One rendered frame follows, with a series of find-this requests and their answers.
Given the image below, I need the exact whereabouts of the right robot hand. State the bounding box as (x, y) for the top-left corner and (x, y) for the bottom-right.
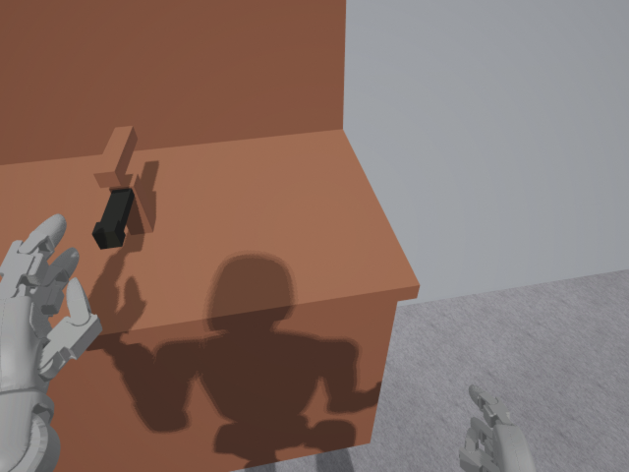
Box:
(459, 384), (537, 472)

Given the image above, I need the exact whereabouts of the tap lever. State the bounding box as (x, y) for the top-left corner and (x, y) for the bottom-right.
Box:
(92, 188), (135, 250)

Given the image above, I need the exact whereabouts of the left robot hand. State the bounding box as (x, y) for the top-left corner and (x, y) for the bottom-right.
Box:
(0, 213), (102, 394)

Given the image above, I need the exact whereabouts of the robot left forearm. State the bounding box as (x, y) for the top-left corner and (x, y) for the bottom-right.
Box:
(0, 388), (61, 472)

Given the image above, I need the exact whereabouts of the counter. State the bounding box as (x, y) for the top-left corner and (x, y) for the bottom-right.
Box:
(0, 0), (420, 472)

